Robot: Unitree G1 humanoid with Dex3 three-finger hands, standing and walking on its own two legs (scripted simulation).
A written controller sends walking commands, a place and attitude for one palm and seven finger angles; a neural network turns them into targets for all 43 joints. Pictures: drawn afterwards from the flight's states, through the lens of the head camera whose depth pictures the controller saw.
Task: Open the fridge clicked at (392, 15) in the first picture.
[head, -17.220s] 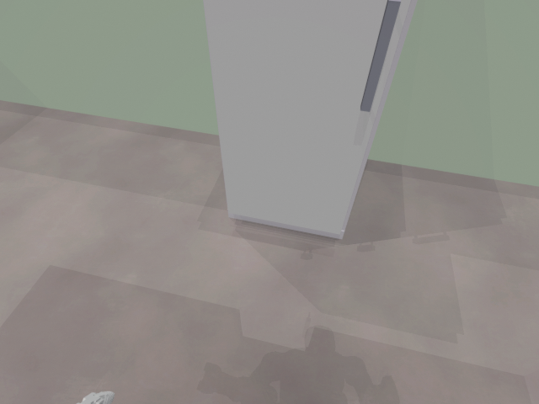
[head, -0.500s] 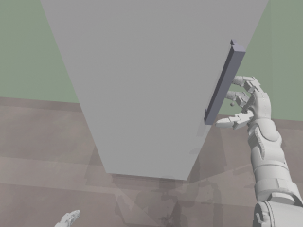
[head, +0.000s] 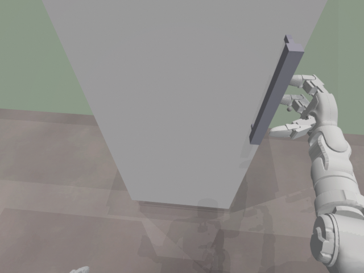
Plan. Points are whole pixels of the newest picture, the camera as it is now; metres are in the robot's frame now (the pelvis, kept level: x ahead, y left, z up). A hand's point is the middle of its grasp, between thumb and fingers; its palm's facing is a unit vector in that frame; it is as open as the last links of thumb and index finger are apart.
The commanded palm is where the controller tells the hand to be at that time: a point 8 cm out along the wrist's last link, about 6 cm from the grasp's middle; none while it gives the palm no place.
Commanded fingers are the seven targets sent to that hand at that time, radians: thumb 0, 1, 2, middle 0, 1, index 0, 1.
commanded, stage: slide the fingers in behind the handle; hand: right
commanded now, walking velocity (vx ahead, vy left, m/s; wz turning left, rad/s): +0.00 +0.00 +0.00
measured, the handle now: (268, 97) +0.49 -0.13 +0.13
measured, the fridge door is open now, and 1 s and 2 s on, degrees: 0 0 0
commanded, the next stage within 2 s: grip the handle and tug to test in 1.80 s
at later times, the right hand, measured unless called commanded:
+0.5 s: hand (278, 112) +0.44 -0.15 +0.13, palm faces -0.03 +1.00 +0.03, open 13.9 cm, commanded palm +0.41 -0.20 +0.14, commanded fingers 0.00 0.50 -0.30 0.30 1.20 0.30 1.20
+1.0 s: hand (268, 110) +0.45 -0.13 +0.13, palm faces -0.02 +1.00 +0.02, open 14.0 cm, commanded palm +0.42 -0.19 +0.14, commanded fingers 0.00 0.50 -0.30 0.30 1.20 0.30 1.20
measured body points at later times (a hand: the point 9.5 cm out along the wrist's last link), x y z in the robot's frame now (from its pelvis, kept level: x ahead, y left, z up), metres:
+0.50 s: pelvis +0.00 -0.01 +0.00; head +0.03 -0.01 +0.45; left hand +0.08 +0.25 -0.11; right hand +0.44 -0.20 +0.13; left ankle -0.02 +0.10 -0.72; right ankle +0.03 -0.10 -0.72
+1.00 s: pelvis +0.00 +0.01 +0.00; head +0.04 +0.01 +0.45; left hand +0.09 +0.26 -0.11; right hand +0.44 -0.18 +0.13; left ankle -0.02 +0.10 -0.72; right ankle +0.03 -0.10 -0.72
